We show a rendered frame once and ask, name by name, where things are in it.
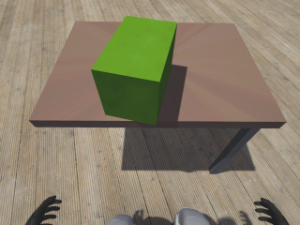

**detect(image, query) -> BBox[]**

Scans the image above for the table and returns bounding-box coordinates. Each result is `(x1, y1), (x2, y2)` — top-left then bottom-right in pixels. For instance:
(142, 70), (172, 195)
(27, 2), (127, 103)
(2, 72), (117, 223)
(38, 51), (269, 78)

(29, 21), (287, 174)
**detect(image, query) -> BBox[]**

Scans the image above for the robot right thigh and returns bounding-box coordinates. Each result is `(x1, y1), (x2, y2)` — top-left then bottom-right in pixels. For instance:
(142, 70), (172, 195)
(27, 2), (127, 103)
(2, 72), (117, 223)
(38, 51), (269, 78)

(173, 208), (210, 225)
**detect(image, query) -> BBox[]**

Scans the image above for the robot thigh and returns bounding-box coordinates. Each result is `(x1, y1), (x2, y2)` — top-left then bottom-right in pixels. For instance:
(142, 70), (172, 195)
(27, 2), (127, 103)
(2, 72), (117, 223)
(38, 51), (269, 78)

(173, 208), (210, 225)
(107, 214), (135, 225)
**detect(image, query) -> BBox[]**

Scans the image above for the robot right hand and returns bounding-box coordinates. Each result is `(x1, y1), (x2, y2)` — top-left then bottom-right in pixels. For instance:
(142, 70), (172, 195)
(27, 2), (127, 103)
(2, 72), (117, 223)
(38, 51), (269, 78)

(254, 198), (290, 225)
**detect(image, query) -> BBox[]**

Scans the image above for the robot left hand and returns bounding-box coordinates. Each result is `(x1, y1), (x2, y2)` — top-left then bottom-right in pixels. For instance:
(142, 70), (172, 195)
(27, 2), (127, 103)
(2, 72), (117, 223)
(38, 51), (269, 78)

(25, 195), (62, 225)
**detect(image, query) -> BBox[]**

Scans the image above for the carton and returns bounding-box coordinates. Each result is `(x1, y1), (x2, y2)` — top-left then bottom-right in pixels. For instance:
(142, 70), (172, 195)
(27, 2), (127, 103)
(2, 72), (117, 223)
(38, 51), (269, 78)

(91, 16), (177, 126)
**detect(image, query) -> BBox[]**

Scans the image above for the robot left thigh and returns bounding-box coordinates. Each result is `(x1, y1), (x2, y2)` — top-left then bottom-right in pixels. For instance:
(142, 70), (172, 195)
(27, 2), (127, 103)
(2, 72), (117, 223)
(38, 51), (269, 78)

(107, 214), (135, 225)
